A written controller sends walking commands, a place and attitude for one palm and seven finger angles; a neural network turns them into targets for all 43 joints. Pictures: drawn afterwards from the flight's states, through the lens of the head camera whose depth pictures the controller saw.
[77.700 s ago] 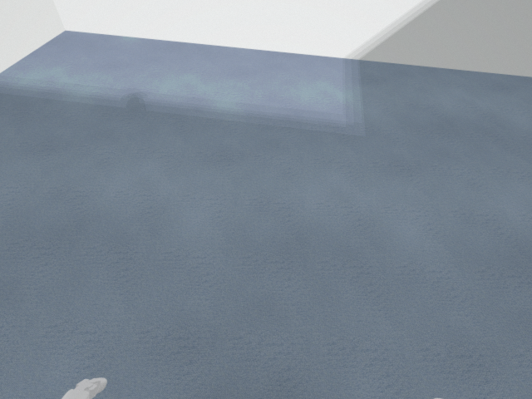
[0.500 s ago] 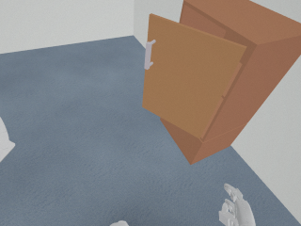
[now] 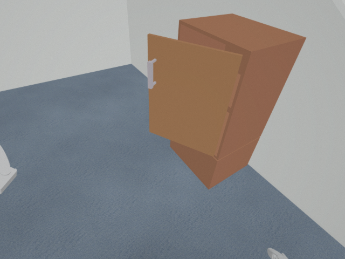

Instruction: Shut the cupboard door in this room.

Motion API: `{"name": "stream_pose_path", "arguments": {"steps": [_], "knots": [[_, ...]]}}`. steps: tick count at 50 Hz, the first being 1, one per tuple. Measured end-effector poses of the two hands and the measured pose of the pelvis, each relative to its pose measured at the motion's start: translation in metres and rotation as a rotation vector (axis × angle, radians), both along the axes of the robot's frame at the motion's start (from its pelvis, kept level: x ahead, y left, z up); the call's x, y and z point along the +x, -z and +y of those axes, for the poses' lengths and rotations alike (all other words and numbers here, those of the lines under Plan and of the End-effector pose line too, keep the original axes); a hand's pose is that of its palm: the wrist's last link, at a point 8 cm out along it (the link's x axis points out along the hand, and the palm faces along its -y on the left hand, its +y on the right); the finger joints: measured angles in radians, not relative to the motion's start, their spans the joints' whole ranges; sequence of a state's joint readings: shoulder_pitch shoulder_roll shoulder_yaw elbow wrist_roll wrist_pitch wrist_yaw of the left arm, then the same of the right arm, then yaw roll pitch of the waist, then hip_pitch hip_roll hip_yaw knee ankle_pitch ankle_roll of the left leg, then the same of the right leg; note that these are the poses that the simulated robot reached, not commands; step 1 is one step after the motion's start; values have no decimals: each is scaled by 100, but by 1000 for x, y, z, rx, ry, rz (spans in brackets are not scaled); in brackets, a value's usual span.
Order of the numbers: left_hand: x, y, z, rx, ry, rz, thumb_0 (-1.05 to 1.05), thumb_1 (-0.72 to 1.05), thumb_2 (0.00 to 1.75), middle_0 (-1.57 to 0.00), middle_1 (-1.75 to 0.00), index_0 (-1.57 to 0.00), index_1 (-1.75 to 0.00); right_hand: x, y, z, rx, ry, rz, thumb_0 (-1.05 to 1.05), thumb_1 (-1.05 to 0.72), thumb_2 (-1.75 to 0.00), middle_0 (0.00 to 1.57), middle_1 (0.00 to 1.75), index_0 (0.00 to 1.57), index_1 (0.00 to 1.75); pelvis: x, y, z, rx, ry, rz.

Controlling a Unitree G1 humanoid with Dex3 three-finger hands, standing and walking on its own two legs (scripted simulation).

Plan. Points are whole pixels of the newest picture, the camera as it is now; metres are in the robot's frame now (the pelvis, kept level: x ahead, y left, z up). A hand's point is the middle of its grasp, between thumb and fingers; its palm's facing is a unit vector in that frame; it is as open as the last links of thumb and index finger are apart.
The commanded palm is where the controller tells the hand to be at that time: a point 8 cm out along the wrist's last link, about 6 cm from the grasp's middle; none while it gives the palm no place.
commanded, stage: stop stepping back and stand still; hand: left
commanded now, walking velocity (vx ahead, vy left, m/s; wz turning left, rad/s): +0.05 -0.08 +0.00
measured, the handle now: (152, 73) +0.94 +0.09 +0.00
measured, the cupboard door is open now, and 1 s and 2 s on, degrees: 29 29 29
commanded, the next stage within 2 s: let the arm hang, fingers relaxed in 0.42 s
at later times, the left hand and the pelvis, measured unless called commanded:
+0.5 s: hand (22, 183) +0.20 +0.25 +0.18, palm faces +0.38 -0.80 -0.46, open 7.4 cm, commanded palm none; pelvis -0.02 +0.01 +0.00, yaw -2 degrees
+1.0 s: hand out of the picture +0.04 +0.20 -0.15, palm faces +0.04 -0.98 -0.20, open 7.0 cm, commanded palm none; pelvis +0.00 +0.01 +0.02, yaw +1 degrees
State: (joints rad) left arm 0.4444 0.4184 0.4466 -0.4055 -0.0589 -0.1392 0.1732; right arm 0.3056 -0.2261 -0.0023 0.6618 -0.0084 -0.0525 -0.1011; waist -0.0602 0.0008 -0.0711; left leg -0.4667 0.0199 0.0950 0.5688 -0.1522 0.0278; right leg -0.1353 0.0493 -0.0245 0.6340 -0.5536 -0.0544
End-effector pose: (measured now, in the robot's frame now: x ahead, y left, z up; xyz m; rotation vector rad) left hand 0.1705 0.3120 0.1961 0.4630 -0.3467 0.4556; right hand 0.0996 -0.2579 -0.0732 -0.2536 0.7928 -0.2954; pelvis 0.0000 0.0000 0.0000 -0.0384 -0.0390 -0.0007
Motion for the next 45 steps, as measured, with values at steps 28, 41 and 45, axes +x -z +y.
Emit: {"name": "stream_pose_path", "arguments": {"steps": [28, 41, 45], "knots": [[-5, 20, -26, 84, 111, 206, 1, 90, 90, -20, -30, -21, -30, 22, 11, 49, 163, -145, -1, 1, -90, -90, 20, 30, 21, 30, -13, -6, 6, 41, 2, 56], [-95, 314, -95, -614, 30, 1343, -3, 95, 90, -20, -30, -20, -30, -25, 37, 22, 108, -101, 341, 1, -90, -90, 19, 30, 20, 30, -6, -5, 7, 57, -37, 23], [-112, 320, -82, -619, -17, 1403, -7, 100, 90, -20, -30, -21, -30, -52, 33, 24, 97, -81, 451, 1, -90, -90, 19, 30, 20, 30, -5, -13, 6, 36, -35, 30]]}}
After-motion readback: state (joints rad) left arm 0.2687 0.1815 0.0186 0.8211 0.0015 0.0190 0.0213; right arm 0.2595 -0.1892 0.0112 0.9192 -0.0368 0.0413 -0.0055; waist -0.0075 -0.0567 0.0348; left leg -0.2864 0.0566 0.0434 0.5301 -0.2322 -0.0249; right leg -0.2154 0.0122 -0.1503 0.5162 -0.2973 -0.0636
